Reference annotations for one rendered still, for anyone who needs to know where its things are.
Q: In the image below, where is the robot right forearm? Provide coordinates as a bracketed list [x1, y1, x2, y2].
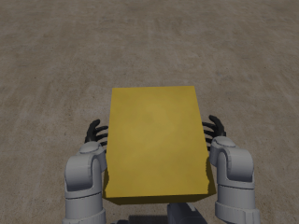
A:
[208, 135, 261, 224]

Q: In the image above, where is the robot right thigh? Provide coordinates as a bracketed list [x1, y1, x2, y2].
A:
[166, 203, 207, 224]

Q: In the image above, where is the robot left hand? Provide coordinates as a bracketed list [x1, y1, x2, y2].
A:
[84, 119, 108, 153]

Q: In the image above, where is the robot right hand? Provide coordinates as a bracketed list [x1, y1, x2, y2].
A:
[202, 115, 226, 151]

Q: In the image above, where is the robot left forearm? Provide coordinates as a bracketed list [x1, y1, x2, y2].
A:
[62, 141, 107, 224]

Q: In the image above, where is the carton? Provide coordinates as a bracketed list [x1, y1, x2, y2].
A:
[102, 86, 217, 205]

